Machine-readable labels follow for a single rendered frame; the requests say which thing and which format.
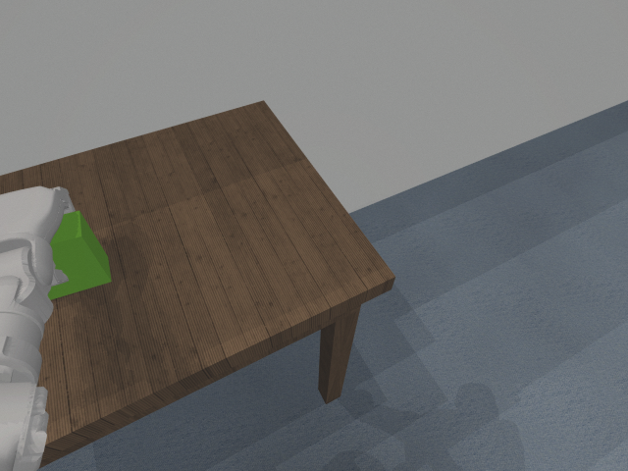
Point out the left robot hand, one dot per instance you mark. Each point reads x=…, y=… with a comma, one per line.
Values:
x=37, y=211

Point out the left robot upper arm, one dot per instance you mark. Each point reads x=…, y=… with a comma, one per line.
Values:
x=23, y=426

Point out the table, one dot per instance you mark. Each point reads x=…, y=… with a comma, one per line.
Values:
x=225, y=245

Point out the left robot forearm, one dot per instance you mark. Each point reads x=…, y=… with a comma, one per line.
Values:
x=26, y=274

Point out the sponge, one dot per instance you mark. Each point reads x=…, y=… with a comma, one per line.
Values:
x=78, y=253

